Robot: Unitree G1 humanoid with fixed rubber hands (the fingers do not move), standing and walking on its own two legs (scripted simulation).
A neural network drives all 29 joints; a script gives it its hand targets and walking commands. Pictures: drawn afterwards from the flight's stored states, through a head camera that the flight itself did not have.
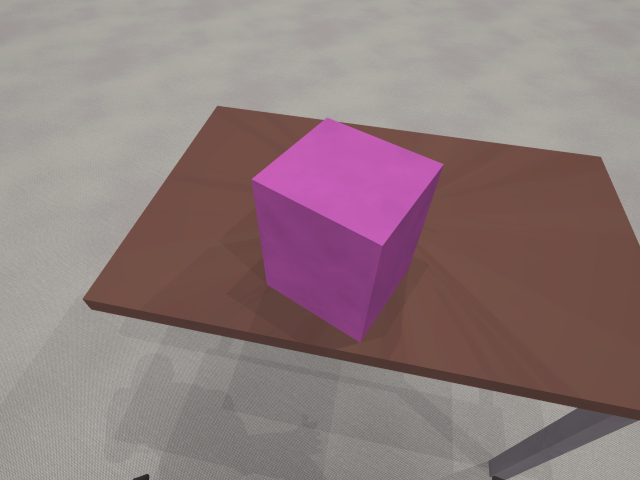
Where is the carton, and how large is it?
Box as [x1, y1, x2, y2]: [251, 118, 443, 341]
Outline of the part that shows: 326,118 251,179 264,267 268,285 353,338 360,341 408,269 443,164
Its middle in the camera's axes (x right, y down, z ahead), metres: +0.04 -0.01 +0.59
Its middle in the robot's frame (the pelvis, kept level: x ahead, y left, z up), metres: +0.45 -0.02 +0.03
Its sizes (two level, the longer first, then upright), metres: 0.186 0.171 0.238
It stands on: a table, 0.68 m high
